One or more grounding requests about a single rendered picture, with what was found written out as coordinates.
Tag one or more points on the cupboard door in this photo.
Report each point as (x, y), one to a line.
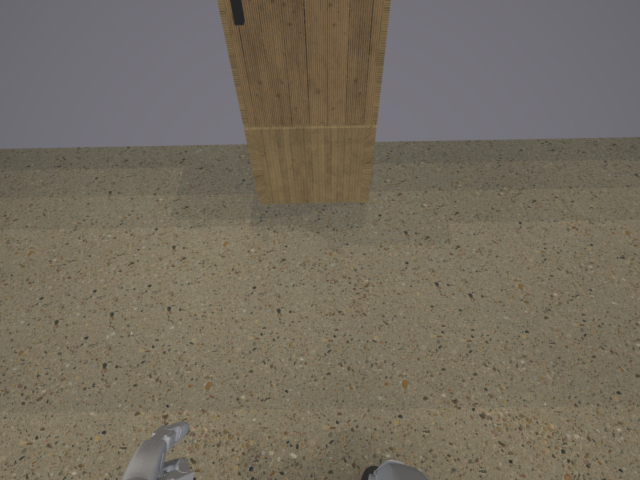
(307, 61)

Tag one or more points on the right robot shin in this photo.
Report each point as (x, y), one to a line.
(389, 461)

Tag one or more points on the robot left hand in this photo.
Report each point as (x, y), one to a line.
(149, 459)

